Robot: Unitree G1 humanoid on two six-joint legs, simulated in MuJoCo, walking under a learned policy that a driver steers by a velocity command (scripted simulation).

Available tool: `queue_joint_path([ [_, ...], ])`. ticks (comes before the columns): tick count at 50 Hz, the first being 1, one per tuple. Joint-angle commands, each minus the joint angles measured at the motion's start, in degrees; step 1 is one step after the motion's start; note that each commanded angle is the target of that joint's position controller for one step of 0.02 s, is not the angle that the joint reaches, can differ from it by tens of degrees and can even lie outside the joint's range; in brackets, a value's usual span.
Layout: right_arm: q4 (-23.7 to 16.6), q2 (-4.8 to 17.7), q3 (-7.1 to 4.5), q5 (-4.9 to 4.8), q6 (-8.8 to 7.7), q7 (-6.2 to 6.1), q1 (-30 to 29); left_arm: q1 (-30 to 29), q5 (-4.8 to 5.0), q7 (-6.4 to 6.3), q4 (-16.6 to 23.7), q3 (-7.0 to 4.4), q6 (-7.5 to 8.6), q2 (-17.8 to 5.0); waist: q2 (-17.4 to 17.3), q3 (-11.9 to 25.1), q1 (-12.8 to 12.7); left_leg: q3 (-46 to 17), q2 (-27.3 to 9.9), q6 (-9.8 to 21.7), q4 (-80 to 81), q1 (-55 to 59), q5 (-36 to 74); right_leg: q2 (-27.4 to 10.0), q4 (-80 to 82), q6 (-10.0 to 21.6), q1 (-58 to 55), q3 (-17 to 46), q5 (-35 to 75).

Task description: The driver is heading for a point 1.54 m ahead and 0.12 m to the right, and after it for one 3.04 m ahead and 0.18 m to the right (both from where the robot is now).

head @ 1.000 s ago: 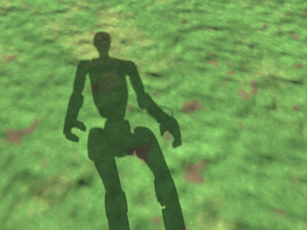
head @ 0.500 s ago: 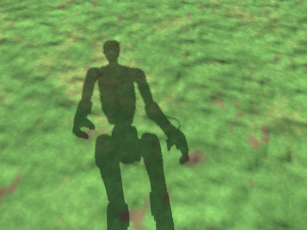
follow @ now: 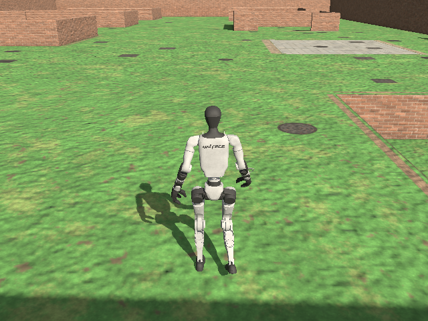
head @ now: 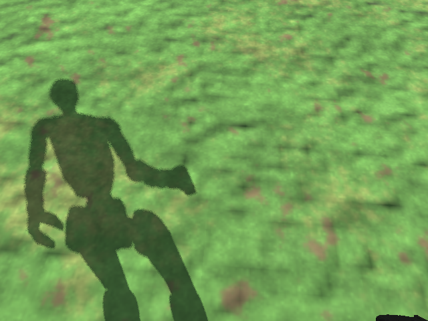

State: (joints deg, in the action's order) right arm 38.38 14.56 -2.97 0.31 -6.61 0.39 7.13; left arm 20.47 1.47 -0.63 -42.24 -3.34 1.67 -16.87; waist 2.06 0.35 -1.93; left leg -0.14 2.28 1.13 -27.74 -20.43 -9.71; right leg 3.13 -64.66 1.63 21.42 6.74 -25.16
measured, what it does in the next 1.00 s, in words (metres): walks ahead: right foot, then left foot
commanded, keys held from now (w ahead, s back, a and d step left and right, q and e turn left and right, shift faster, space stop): w+e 0.42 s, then w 0.02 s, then w+q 0.56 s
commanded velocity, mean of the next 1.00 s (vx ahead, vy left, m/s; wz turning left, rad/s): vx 0.50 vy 0.00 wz -0.17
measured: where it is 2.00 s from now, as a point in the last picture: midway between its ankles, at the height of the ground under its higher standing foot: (256, 179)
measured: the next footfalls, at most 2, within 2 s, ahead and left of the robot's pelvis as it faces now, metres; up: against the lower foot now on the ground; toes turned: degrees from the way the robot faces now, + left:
right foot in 0.42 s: +0.34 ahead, -0.19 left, +0.00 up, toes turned -18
left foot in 0.98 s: +0.70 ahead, -0.06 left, +0.00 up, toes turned -6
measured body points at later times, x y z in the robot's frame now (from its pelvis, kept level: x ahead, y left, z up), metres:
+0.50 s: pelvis +0.25 -0.09 -0.01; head +0.29 -0.11 +0.43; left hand +0.51 +0.10 -0.09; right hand +0.22 -0.38 -0.14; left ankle +0.14 +0.11 -0.64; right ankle +0.30 -0.18 -0.73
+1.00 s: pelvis +0.54 -0.12 -0.02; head +0.58 -0.13 +0.43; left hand +0.62 +0.16 -0.14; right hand +0.70 -0.39 -0.11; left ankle +0.66 -0.06 -0.74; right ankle +0.31 -0.19 -0.70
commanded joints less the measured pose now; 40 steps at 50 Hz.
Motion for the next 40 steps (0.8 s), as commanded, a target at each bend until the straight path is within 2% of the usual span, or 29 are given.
queue_joint_path([
  [1, -0.69, 5.8, -1.75, 0.47, 0.26, -0.23, 5.96, -3.52, -0.18, 0.54, 6.34, -1.86, 0.67, -5.8, -6.85, -0.07, 3.39, -18.46, -17.44, 8.98, 14.05, 16.84, 0.7, -8.12, -4.55, -1.16, 20.19, 1.02, 6.06],
  [3, 0.32, 5.87, -1.91, 0.15, -0.17, -0.04, 5.61, -3.55, 0.26, 0.93, 6.83, -1.52, 0.11, -3.73, -8.47, -0.59, 2.64, -13.02, -16.21, 9.55, 16.53, 13.87, 4.3, -9.03, -3.07, -1.63, 19.21, -0.63, 7.7],
  [6, 2.17, 8.15, -2.67, 0.09, -0.47, -0.14, 6.11, -6.68, -0.27, 1.05, 8.35, -1.15, -0.18, -2.84, -6.74, -1.36, 2.64, -7.65, -17.04, 10.67, 18.31, 14.02, 10.99, -9.97, 1.97, -2.78, 21.81, -0.72, 12.54],
  [9, 3.5, 9.44, -2.9, 0.04, 0.0, -0.37, 6.26, -9.95, -0.17, 1.79, 8.93, -0.81, 0.25, -2.45, -5.88, -1.45, 3.59, -1.33, -16.02, 9.47, 18.23, 15.71, 15.12, -9.9, 10.69, -2.67, 21.16, -2.03, 21.06],
  [11, 4.41, 10.37, -2.96, -0.21, 0.4, -0.56, 7.24, -14.06, -0.24, 2.52, 9.93, -0.4, 0.68, -1.72, -5.53, -2.4, 5.19, 2.11, -15.54, 8.42, 17.95, 16.3, 15.37, -9.27, 17.46, -2.0, 19.33, -4.04, 26.02],
  [14, 5.94, 11.99, -3.27, -0.94, 1.13, -0.64, 9.69, -18.97, -0.03, 3.55, 11.99, -0.19, 0.8, -1.53, -5.51, -3.82, 6.76, 4.51, -16.92, 7.41, 17.2, 19.69, 15.53, -8.38, 23.74, -0.63, 18.21, -6.59, 25.78],
  [16, 6.63, 13.08, -3.62, -1.56, 1.8, -0.66, 10.32, -20.39, 0.04, 4.1, 13.3, -0.45, 0.69, -2.28, -6.0, -4.38, 6.43, 5.91, -18.22, 6.48, 15.16, 22.9, 20.11, -7.47, 26.31, 0.98, 17.45, -8.1, 21.5],
  [18, 6.67, 14.8, -4.13, -1.97, 2.49, -1.01, 9.94, -18.02, -0.35, 4.23, 13.59, -1.4, 0.36, -4.08, -7.74, -1.99, 3.98, 8.43, -18.32, 5.2, 8.27, 24.71, 37.89, -4.06, 27.74, 3.37, 11.12, -11.33, 15.34],
  [19, 6.6, 15.57, -4.36, -2.13, 2.92, -1.27, 9.66, -13.13, -0.5, 4.08, 12.66, -2.43, 0.12, -5.82, -8.18, 1.07, 0.85, 9.9, -17.63, 4.39, 0.59, 24.46, 46.6, -1.55, 29.07, 4.92, 4.17, -12.93, 13.89],
  [20, 6.35, 14.71, -3.98, -2.18, 3.19, -1.57, 9.34, -3.41, -0.36, 3.51, 10.09, -4.2, -0.1, -8.66, -6.68, 6.01, -4.32, 11.68, -15.61, 2.71, -11.53, 19.58, 47.33, 0.92, 32.74, 7.14, -9.7, -13.18, 17.76],
  [21, 5.09, 11.47, -2.65, -0.46, 2.83, -1.65, 10.81, 5.56, -0.14, 2.2, 8.29, -6.01, -0.7, -13.65, 1.02, 11.64, -7.35, 11.82, -13.04, 0.17, -29.98, 4.15, 26.07, -7.29, 33.23, 10.86, -28.04, 0.19, 19.63],
  [22, 1.81, 3.89, 0.1, 1.04, 1.08, -0.45, 16.55, 2.34, -0.06, 2.19, 9.39, -5.98, 0.12, -19.02, 14.77, 18.71, 0.43, 4.0, -1.49, -2.56, -48.3, -19.79, -24.45, -21.68, 40.63, 21.92, -44.76, 34.13, 8.97],
  [23, 2.92, 10.02, -1.03, -1.45, -0.58, 0.43, 10.87, 4.94, -0.34, 2.42, 9.6, -4.3, 0.72, -12.06, 6.37, 22.12, -5.14, -5.1, -3.52, -1.53, -52.51, -24.63, -22.29, -23.23, 46.78, 20.64, -44.66, 37.72, 4.14],
  [24, 1.91, 11.48, -1.48, -3.34, -1.05, 0.68, 6.79, 2.81, -0.92, 2.57, 8.69, -3.36, 1.34, -9.63, 4.52, 13.04, -4.88, -3.84, -5.91, -0.41, -51.12, -27.34, -17.14, -21.9, 46.89, 17.72, -37.56, 28.21, 9.83],
  [25, 2.14, 10.49, -1.09, -2.65, -1.05, 0.23, 5.64, -1.13, -0.79, 2.52, 8.78, -2.71, 1.65, -8.07, -0.2, 8.42, -2.46, -3.36, -8.77, -0.14, -46.72, -24.78, -12.3, -19.67, 46.67, 15.56, -28.58, 20.65, 16.81],
  [26, 2.88, 10.36, -1.28, -1.51, -0.58, -0.06, 5.54, -4.68, -1.17, 2.52, 8.96, -2.01, 1.85, -6.15, -0.34, 5.38, -0.35, -3.16, -10.47, -0.49, -42.98, -21.12, -9.75, -17.53, 47.39, 14.23, -21.21, 14.78, 23.59],
  [27, 3.62, 10.26, -1.44, -1.48, 0.29, 0.07, 7.63, -6.43, -1.82, 2.49, 9.12, -1.49, 2.23, -4.95, 1.02, 4.64, 1.66, -3.79, -11.69, -0.63, -41.54, -17.09, -7.67, -16.16, 49.09, 13.65, -16.49, 11.3, 26.84],
  [30, 5.06, 7.79, -1.12, -1.43, 2.56, -0.09, 9.67, -6.76, -1.94, 2.4, 7.02, -1.69, 3.83, -5.68, 1.13, 2.55, 3.31, -3.32, -11.71, -2.02, -37.86, -15.24, -2.94, -15.41, 53.62, 13.66, -11.14, 4.39, 31.8],
  [32, 4.37, 6.92, -0.97, -1.31, 3.11, -0.32, 6.74, -5.68, -2.24, 1.98, 5.37, -1.85, 4.31, -6.02, 0.5, 0.1, 2.55, -4.16, -11.41, -2.76, -33.34, -18.83, 2.58, -14.86, 55.23, 12.65, -11.49, 0.24, 33.59],
  [34, 3.91, 6.45, -0.95, -1.47, 2.95, -0.09, 4.35, -4.99, -2.42, 1.51, 4.25, -1.76, 4.37, -5.79, 0.54, -1.04, 1.52, -5.11, -10.15, -2.74, -27.02, -20.28, 9.5, -13.79, 55.93, 10.84, -13.04, -3.9, 33.61],
  [37, 2.96, 5.32, -0.63, -1.61, 2.41, 0.79, 0.34, -4.75, -2.3, 1.04, 3.03, -1.77, 4.45, -6.4, 0.69, -2.61, -0.27, -3.64, -8.18, -1.96, -16.65, -18.74, 18.02, -13.34, 57.25, 8.56, -14.64, -8.32, 31.55],
  [40, 0.97, 4.15, -0.06, -1.63, 2.22, 1.83, -4.02, -2.38, -1.87, 0.71, 0.89, -2.03, 4.01, -6.97, 0.06, -4.85, -2.33, -2.21, -7.37, -0.74, -10.46, -20.59, 18.69, -15.39, 57.09, 8.02, -20.11, -10.19, 32.76],
])
Velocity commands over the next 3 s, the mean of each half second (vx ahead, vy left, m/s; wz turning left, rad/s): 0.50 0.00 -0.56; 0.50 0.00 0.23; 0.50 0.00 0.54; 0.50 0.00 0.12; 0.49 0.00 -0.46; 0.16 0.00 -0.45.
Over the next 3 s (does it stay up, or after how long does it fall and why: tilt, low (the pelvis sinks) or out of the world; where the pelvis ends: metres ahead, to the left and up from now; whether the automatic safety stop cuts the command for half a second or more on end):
stays up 1.51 -0.07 0.00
